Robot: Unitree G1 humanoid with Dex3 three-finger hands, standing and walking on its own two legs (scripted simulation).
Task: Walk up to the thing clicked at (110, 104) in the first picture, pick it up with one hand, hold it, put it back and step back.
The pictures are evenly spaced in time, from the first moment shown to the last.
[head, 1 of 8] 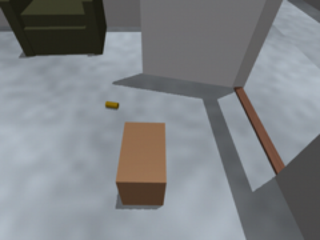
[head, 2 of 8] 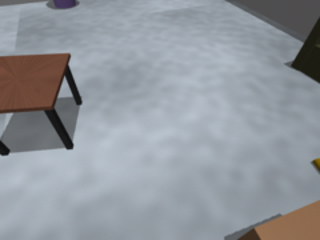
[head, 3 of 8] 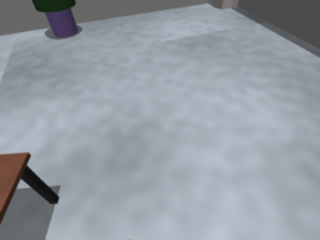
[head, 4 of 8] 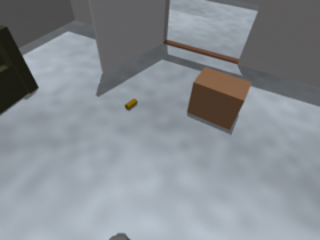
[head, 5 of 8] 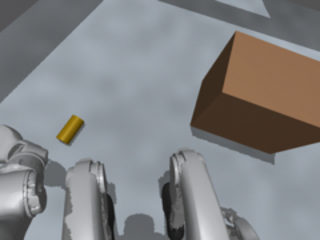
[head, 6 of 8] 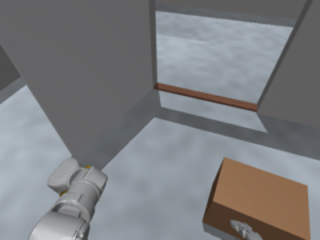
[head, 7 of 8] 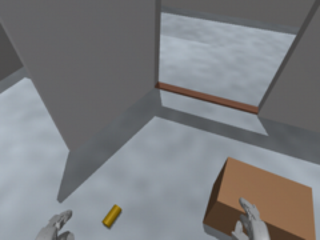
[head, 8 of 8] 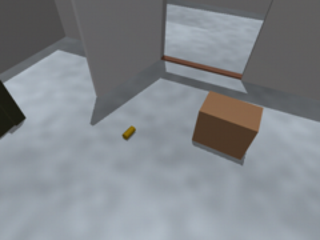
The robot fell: no
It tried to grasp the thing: yes
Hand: left
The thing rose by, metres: 0.66
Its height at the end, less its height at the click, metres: +0.00
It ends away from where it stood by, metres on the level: 0.01
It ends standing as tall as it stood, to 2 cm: yes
